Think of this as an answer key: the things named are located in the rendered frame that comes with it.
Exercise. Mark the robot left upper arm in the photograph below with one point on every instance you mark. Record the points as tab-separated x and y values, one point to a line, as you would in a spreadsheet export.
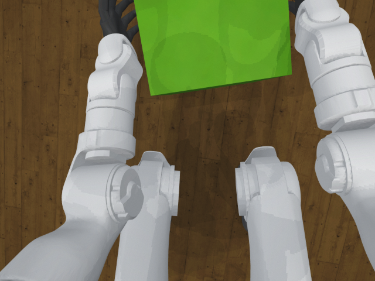
98	201

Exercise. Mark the robot right upper arm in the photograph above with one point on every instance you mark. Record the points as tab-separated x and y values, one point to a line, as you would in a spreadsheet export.
345	165

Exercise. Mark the robot right forearm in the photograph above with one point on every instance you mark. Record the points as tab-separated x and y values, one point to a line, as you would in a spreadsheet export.
338	66

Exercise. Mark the robot right hand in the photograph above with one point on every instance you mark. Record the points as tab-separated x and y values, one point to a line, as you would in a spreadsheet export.
293	6

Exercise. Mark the carton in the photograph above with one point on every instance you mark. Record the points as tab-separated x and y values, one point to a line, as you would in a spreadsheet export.
192	45

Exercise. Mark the robot left forearm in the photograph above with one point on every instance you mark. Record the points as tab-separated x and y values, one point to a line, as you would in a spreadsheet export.
110	112

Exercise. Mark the robot left shin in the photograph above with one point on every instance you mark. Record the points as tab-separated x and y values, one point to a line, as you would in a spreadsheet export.
152	156

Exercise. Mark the robot left hand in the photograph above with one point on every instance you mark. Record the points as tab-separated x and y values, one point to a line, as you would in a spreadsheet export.
111	21

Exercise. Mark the right robot thigh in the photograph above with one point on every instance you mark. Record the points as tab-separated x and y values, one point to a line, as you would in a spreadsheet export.
276	234

